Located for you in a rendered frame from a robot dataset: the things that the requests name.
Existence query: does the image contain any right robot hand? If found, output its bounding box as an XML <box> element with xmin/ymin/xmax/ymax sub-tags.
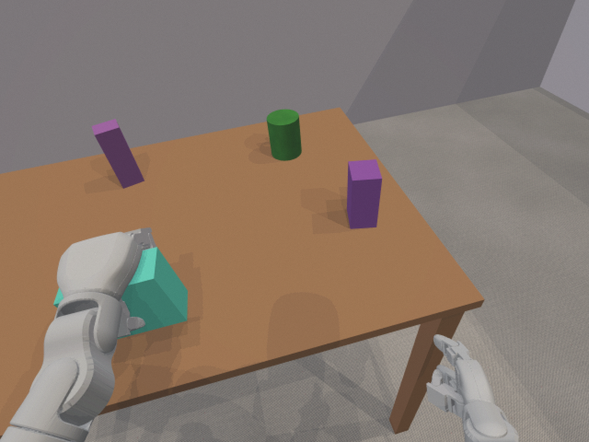
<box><xmin>426</xmin><ymin>334</ymin><xmax>496</xmax><ymax>418</ymax></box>

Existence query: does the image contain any left robot hand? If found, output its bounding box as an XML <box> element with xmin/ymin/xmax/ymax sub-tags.
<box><xmin>57</xmin><ymin>227</ymin><xmax>156</xmax><ymax>338</ymax></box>

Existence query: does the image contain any sponge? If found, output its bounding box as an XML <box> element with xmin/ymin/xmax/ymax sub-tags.
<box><xmin>53</xmin><ymin>247</ymin><xmax>188</xmax><ymax>339</ymax></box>

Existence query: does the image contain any robot left forearm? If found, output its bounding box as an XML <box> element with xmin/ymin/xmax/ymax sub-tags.
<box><xmin>0</xmin><ymin>292</ymin><xmax>122</xmax><ymax>442</ymax></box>

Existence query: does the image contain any table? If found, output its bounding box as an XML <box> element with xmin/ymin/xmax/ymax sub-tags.
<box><xmin>0</xmin><ymin>108</ymin><xmax>485</xmax><ymax>439</ymax></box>

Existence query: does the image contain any robot right forearm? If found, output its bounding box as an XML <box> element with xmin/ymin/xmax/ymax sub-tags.
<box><xmin>462</xmin><ymin>401</ymin><xmax>519</xmax><ymax>442</ymax></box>

